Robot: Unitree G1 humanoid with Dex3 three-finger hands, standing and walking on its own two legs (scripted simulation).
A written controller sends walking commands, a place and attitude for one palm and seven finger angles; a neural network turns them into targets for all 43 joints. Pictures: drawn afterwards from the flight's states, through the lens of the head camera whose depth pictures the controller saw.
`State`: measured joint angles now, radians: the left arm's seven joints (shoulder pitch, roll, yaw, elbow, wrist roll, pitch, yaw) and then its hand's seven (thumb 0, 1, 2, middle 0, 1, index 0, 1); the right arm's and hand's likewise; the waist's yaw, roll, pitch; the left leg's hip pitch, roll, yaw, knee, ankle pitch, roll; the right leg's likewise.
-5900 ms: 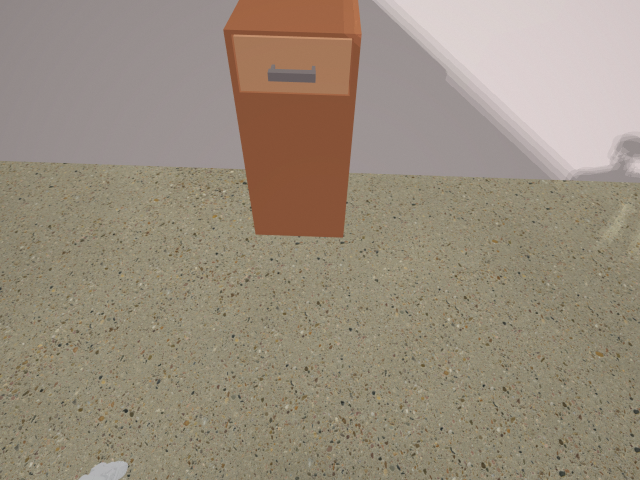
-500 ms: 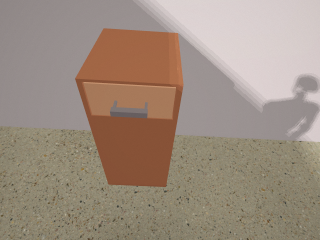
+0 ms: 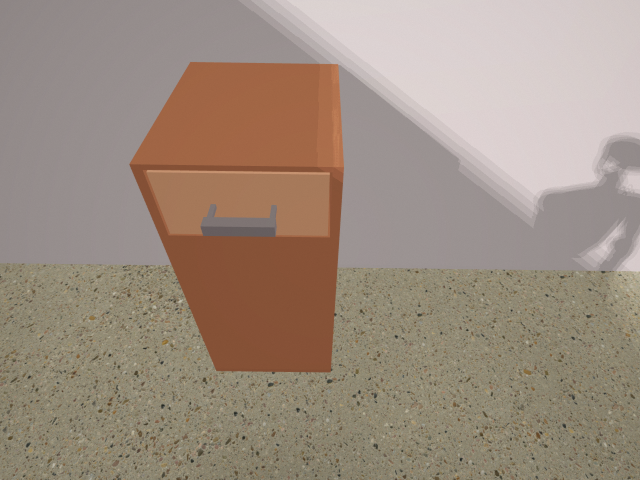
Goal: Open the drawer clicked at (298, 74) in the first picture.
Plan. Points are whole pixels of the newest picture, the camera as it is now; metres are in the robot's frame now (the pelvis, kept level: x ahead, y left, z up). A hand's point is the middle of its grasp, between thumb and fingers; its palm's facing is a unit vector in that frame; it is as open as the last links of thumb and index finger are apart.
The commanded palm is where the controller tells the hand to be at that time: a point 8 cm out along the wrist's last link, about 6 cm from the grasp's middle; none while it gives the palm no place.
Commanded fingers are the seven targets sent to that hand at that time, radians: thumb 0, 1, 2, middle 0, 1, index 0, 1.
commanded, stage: shuffle to correct the standing spot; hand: left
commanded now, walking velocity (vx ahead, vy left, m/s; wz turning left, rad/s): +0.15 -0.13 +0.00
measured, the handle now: (241, 218) +0.57 +0.19 -0.03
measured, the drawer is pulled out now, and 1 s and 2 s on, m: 0.00 0.00 0.00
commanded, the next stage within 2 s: come to a stop and stand still in 0.04 s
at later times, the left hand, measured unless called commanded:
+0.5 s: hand out of the picture +0.07 +0.13 -0.17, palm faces +0.08 -0.97 -0.24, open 7.3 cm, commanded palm none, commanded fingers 0.00 0.90 0.90 -0.20 -0.30 -0.20 -0.30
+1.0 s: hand out of the picture +0.00 +0.16 -0.17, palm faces +0.03 -0.98 -0.20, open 7.4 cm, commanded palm none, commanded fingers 0.00 0.90 0.90 -0.20 -0.30 -0.20 -0.30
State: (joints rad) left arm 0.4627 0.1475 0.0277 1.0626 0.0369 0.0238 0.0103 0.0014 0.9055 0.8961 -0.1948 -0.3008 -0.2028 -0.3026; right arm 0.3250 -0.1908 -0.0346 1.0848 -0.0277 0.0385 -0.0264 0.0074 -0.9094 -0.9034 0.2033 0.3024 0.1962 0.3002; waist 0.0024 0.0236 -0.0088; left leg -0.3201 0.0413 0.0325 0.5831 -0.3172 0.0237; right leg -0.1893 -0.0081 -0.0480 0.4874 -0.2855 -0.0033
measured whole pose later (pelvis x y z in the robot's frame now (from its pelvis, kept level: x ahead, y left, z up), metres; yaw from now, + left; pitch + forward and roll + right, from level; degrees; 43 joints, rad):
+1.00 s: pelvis +0.01 -0.01 +0.00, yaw +0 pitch -1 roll +0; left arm 0.33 0.12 0.00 1.08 0.03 0.00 0.04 0.00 0.91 0.90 -0.19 -0.30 -0.20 -0.30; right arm 0.20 -0.18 -0.02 1.04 -0.01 0.01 -0.02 0.00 -0.94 -0.90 0.20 0.30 0.20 0.30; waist 0.00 0.02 0.02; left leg -0.25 -0.01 0.13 0.43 -0.17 0.07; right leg -0.15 -0.03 -0.05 0.45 -0.29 0.01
